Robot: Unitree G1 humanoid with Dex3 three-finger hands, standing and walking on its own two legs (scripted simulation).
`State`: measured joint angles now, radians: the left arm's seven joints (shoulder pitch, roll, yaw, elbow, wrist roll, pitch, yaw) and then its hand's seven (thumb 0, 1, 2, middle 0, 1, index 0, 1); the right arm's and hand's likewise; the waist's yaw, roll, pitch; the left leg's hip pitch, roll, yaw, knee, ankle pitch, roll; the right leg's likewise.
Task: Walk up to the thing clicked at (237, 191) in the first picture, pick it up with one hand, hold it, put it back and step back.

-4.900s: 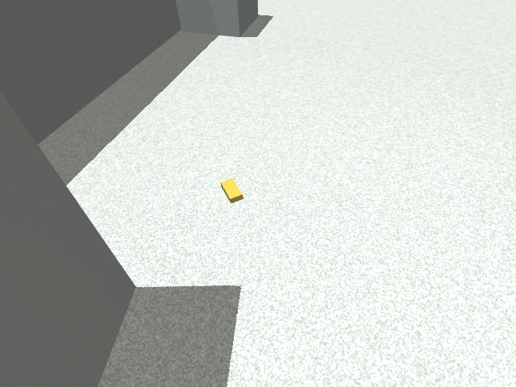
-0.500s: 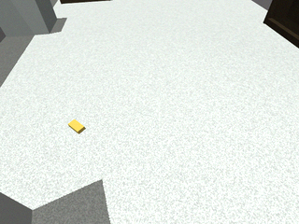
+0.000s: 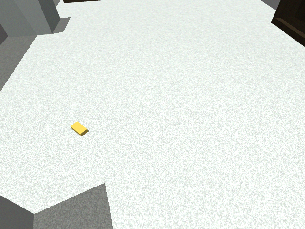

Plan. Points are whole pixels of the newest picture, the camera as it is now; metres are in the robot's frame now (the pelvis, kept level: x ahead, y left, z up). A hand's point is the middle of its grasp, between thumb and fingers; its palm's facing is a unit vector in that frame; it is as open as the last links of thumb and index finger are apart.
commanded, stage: stand
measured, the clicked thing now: (79, 128) +1.04 +0.68 -0.77
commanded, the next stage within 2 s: walk up in 0.62 s
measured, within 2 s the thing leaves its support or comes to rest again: neither
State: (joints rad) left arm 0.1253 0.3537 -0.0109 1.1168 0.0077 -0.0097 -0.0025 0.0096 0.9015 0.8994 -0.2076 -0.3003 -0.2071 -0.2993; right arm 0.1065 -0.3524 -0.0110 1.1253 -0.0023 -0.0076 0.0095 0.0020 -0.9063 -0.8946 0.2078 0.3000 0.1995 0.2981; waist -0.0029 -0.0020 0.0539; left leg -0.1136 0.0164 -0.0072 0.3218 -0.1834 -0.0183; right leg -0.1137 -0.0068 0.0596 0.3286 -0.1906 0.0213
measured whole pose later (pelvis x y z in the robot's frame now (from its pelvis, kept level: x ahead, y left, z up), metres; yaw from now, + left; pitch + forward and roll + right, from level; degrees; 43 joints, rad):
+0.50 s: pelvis +0.00 +0.00 +0.00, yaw +0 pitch -2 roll +0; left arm 0.12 0.35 -0.01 1.11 0.01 -0.01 0.00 0.01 0.90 0.90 -0.21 -0.30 -0.21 -0.30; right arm 0.11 -0.35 -0.01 1.12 0.00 -0.01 0.01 0.00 -0.91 -0.89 0.21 0.30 0.20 0.30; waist 0.00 0.00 0.05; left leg -0.11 0.01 -0.01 0.32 -0.18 -0.02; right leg -0.10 -0.01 0.06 0.33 -0.19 0.02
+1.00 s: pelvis +0.08 -0.04 -0.01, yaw -1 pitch -2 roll -1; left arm 0.31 0.41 0.08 1.00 0.02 -0.07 -0.05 0.01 0.90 0.90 -0.21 -0.30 -0.21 -0.30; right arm 0.25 -0.45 -0.09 1.01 -0.02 -0.01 0.06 0.01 -0.91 -0.89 0.21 0.30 0.20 0.30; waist 0.03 0.07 0.03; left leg -0.40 0.00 -0.08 0.98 -0.32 0.02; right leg -0.07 0.02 -0.07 0.38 -0.28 -0.03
